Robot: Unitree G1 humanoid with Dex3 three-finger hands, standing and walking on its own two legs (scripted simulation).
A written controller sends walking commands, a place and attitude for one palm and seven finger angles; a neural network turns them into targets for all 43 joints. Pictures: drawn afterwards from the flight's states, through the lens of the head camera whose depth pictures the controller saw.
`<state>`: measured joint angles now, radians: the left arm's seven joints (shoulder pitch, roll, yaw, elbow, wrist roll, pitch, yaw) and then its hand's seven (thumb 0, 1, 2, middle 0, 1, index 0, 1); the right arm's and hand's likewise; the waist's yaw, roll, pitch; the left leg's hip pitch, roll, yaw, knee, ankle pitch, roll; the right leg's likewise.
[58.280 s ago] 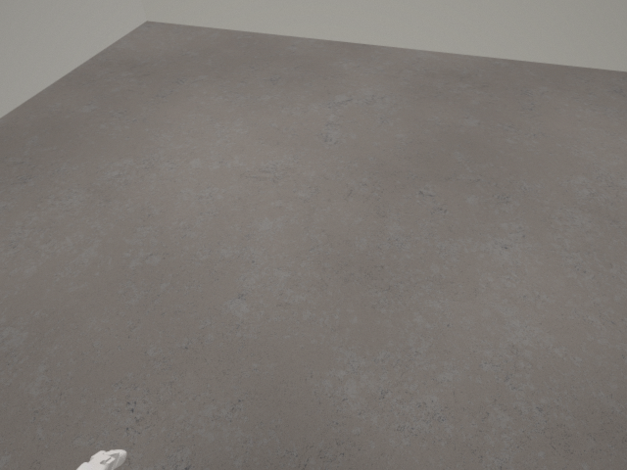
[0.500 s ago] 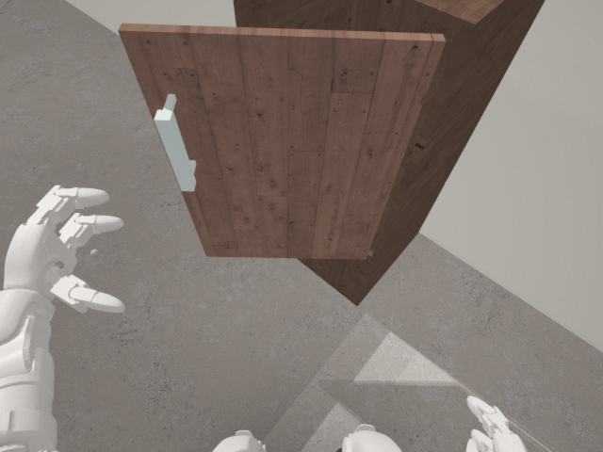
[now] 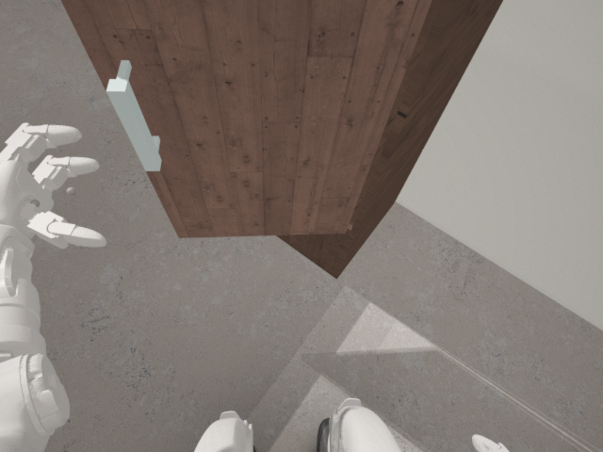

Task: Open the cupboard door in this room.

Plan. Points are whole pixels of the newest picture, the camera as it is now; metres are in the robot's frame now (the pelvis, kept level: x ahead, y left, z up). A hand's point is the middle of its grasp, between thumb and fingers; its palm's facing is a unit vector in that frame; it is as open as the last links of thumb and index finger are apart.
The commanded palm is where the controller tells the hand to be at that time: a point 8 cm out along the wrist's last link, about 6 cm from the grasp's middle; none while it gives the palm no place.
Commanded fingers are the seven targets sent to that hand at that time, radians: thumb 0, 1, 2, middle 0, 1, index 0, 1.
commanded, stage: move the hooked fingers beside the handle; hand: left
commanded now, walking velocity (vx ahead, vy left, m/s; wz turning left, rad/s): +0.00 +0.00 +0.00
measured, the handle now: (140, 120) +0.55 +0.23 +0.05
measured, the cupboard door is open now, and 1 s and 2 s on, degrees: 41 41 41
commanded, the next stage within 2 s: slide the fingers in behind the handle in 1.46 s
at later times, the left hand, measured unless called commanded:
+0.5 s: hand (89, 145) +0.50 +0.28 +0.06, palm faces +0.03 -1.00 -0.03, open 14.0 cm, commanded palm +0.48 +0.32 +0.06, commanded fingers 0.00 -0.50 0.30 -0.30 -1.20 -0.30 -1.20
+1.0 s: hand (90, 136) +0.52 +0.28 +0.06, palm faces +0.05 -1.00 -0.03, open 14.0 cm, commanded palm +0.49 +0.32 +0.06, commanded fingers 0.00 -0.50 0.30 -0.30 -1.20 -0.30 -1.20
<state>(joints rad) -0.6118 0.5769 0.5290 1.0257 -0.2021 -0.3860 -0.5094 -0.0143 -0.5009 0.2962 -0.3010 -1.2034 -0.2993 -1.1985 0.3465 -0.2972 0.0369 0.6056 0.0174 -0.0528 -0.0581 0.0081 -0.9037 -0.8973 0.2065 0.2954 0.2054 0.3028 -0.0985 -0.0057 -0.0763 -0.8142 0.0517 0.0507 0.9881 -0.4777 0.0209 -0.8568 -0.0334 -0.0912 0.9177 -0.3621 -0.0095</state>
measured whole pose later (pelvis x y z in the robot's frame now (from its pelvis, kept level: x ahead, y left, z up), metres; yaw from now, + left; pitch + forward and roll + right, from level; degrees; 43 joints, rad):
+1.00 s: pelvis +0.01 +0.01 -0.01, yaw -2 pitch +24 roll -4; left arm -0.85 0.74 0.59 1.17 -0.10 -0.36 -0.46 -0.01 -0.50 0.30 -0.30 -1.20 -0.30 -1.20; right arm 0.41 -0.29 0.05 0.58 -0.01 0.09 -0.02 0.00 -0.90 -0.90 0.21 0.30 0.21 0.30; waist -0.19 0.01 -0.08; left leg -0.96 0.08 0.05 1.05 -0.52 0.03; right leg -0.98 -0.01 -0.09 0.93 -0.37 0.00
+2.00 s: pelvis +0.01 +0.01 -0.01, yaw -1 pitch +23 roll -4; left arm -0.86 0.68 0.52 1.16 -0.12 -0.37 -0.41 -0.01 -0.50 0.30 -0.30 -1.20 -0.29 -1.21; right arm 0.40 -0.29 0.05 0.59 -0.01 0.09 -0.02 0.00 -0.90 -0.90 0.21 0.30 0.21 0.30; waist -0.18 0.01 -0.08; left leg -0.96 0.07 0.04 1.07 -0.52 0.04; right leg -0.98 -0.01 -0.10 0.94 -0.37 0.01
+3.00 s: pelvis +0.00 -0.01 -0.01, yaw -1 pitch +22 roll -2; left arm -0.89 0.53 0.44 1.16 -0.10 -0.41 -0.26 -0.01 -0.50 0.30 -0.30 -1.20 -0.29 -1.21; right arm 0.39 -0.28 0.04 0.62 -0.01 0.05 -0.01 0.00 -0.91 -0.90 0.21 0.30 0.20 0.30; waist -0.17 0.02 -0.09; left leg -0.94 0.06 0.04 1.05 -0.50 0.01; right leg -0.99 -0.02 -0.09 0.97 -0.38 -0.02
